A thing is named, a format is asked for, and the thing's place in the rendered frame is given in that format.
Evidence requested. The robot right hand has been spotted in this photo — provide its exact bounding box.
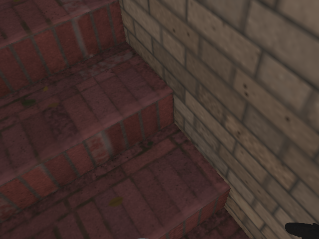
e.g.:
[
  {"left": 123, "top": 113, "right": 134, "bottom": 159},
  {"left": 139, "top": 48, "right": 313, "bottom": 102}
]
[{"left": 285, "top": 222, "right": 319, "bottom": 239}]

